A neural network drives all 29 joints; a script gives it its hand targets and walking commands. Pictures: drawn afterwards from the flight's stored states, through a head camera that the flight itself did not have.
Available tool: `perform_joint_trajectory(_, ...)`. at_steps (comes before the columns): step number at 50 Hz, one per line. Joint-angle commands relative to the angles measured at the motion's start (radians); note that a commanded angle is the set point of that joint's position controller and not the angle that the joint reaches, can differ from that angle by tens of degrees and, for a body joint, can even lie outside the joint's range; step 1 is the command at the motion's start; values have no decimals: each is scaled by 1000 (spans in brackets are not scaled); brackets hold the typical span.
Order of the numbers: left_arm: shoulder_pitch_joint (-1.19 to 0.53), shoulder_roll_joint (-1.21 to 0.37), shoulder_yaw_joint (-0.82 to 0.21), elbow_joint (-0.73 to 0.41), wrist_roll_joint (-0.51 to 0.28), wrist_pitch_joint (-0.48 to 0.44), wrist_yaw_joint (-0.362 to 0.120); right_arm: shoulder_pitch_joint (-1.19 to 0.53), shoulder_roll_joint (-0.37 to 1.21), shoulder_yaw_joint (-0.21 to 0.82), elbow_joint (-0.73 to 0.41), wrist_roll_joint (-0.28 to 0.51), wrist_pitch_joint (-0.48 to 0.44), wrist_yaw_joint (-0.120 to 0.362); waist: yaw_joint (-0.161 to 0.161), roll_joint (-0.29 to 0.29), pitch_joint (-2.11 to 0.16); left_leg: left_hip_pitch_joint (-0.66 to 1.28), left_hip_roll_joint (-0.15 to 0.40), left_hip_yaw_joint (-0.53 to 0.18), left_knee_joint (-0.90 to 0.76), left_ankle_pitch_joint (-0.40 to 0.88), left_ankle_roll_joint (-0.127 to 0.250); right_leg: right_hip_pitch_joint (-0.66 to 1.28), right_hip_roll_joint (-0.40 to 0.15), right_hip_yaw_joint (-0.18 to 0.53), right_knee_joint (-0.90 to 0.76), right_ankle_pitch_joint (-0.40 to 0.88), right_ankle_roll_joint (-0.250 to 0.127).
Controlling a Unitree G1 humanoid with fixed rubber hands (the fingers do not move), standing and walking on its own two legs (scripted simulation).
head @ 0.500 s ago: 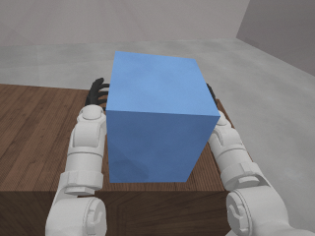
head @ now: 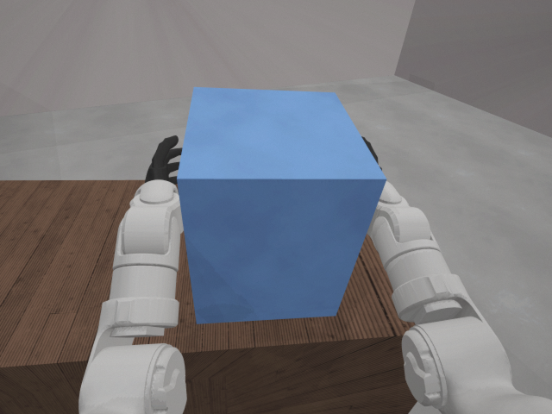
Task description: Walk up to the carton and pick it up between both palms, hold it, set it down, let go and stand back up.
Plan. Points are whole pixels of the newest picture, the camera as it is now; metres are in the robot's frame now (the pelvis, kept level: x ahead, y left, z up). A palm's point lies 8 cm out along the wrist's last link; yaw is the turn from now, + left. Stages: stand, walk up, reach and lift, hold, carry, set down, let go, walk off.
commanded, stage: reach and lift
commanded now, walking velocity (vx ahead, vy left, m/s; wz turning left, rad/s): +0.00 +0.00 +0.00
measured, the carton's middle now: (267, 205) +0.36 +0.00 +0.19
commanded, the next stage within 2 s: hold in 0.68 s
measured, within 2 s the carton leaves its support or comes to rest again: neither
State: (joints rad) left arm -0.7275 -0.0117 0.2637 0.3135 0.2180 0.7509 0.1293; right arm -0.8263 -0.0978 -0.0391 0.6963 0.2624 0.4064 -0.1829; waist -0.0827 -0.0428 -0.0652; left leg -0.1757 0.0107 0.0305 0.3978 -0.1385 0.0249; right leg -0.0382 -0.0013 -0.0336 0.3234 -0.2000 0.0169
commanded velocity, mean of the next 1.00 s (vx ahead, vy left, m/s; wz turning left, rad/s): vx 0.00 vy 0.00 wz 0.00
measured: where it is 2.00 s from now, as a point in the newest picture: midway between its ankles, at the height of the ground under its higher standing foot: outside the picture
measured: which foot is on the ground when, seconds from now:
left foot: down 0.00-1.00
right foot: down 0.00-1.00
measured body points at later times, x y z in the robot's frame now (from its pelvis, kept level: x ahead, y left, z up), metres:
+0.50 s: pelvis +0.00 -0.02 +0.00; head -0.06 +0.01 +0.44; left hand +0.39 +0.15 +0.22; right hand +0.40 -0.15 +0.23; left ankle +0.05 +0.10 -0.74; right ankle -0.01 -0.13 -0.74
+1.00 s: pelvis +0.00 -0.01 +0.00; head -0.09 +0.02 +0.44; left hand +0.38 +0.15 +0.25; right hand +0.38 -0.15 +0.27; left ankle +0.05 +0.10 -0.74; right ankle -0.01 -0.13 -0.74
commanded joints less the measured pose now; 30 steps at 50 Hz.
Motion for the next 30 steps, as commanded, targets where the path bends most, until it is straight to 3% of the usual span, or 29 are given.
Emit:
perform_joint_trajectory(1,-964,-667,-546,-215,-208,-106,-140,-987,656,313,-375,99,-58,99,-5,122,-531,410,-2,-74,-25,231,-75,-140,69,-10,-68,142,23)
perform_joint_trajectory(4,-989,-642,-514,-195,-210,-107,-145,-1015,682,328,-375,114,-42,92,13,105,-545,386,-14,-65,-20,235,-58,-118,68,-7,-64,171,30)
perform_joint_trajectory(10,-1025,-618,-487,-178,-227,-107,-154,-1038,707,332,-382,133,-13,70,13,89,-586,363,-28,-64,-8,239,-45,-92,68,2,-54,234,39)
perform_joint_trajectory(12,-1042,-614,-495,-190,-239,-109,-156,-1028,709,329,-379,141,1,60,1,97,-604,358,-31,-67,-5,240,-48,-78,67,6,-48,265,42)
perform_joint_trajectory(16,-1059,-583,-476,-197,-241,-105,-169,-1038,735,346,-404,160,26,41,6,74,-618,317,-47,-67,1,223,-37,-31,58,18,-36,327,58)
perform_joint_trajectory(18,-1064,-583,-478,-187,-245,-99,-177,-1029,725,334,-397,160,42,31,-14,84,-605,301,-50,-70,-3,201,-39,-19,54,23,-34,338,61)
perform_joint_trajectory(23,-1082,-582,-487,-217,-258,-87,-184,-1047,735,347,-427,193,70,15,-18,94,-622,295,-54,-76,7,237,-45,3,58,27,-19,403,66)
perform_joint_trajectory(26,-1086,-580,-483,-224,-249,-74,-188,-1026,724,340,-413,203,92,8,-28,107,-588,285,-56,-79,6,229,-51,0,60,28,-17,395,65)
perform_joint_trajectory(30,-1095,-574,-474,-222,-246,-57,-191,-1046,724,338,-410,219,107,9,-17,107,-578,284,-52,-77,6,230,-52,-13,64,26,-22,361,58)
